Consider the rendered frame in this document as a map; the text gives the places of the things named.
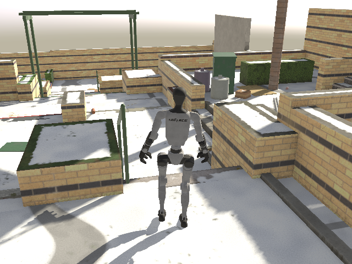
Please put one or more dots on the robot right forearm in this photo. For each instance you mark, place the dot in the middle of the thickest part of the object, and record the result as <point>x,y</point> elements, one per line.
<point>203,145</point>

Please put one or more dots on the robot torso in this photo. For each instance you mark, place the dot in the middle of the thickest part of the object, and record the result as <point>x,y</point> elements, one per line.
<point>177,132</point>

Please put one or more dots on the robot left thigh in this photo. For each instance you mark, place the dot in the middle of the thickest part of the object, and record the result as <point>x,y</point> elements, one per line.
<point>162,162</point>

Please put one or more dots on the left robot hand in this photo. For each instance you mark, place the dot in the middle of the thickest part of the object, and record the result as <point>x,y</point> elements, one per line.
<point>142,156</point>

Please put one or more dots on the left robot upper arm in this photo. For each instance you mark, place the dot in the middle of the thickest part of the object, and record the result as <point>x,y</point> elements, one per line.
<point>157,123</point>

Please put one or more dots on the right robot hand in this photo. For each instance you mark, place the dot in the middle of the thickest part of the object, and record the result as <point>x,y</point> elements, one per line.
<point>201,155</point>

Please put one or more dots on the right robot upper arm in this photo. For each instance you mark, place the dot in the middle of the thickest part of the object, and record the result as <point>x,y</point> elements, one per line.
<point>197,125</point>

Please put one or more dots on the robot left forearm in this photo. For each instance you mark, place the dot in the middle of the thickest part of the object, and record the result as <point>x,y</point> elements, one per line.
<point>147,143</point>

